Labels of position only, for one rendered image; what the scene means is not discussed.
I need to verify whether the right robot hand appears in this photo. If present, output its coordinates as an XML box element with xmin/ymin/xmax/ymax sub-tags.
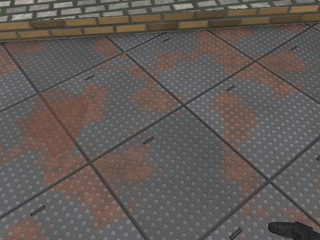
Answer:
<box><xmin>268</xmin><ymin>221</ymin><xmax>320</xmax><ymax>240</ymax></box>

